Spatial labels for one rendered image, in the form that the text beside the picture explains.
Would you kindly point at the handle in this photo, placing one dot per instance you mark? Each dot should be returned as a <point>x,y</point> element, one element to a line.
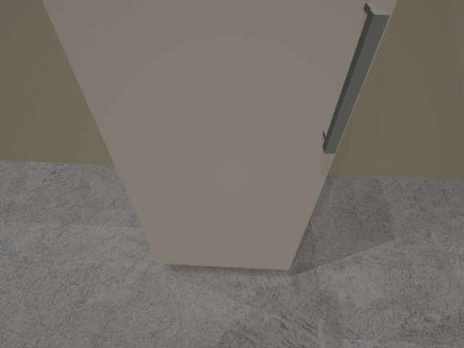
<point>369,39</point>

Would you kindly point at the fridge door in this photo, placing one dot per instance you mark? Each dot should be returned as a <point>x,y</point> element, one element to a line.
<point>213,113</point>

